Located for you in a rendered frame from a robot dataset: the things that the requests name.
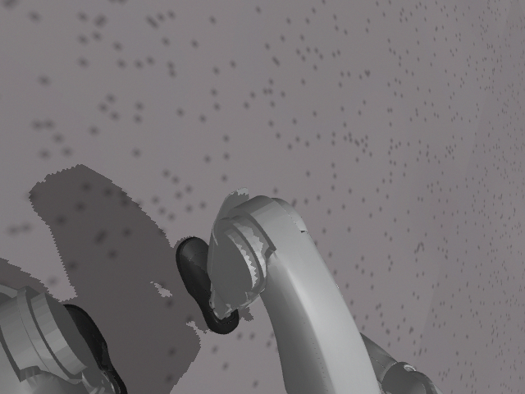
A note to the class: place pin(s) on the right robot arm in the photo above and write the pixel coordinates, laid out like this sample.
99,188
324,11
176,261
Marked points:
402,378

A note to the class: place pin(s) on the left robot foot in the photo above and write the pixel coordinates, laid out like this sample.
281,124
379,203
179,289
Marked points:
98,346

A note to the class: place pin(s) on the right robot foot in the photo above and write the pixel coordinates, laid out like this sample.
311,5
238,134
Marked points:
191,260

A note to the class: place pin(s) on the right robot hand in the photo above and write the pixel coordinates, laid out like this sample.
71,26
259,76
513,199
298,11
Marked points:
381,360

